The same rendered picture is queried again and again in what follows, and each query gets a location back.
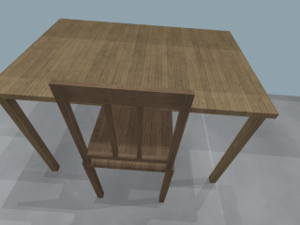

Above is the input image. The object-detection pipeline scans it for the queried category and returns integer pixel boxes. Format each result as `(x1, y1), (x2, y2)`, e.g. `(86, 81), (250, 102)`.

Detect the table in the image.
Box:
(0, 18), (279, 184)

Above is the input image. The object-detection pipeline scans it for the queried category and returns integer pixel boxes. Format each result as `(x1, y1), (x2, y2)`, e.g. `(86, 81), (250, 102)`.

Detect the chair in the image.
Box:
(48, 80), (195, 203)

